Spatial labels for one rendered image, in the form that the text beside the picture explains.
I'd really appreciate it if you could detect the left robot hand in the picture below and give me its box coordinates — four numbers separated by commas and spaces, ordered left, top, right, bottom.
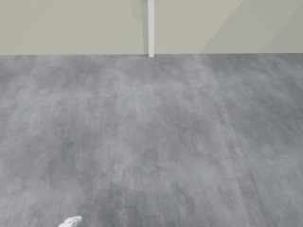
59, 216, 82, 227

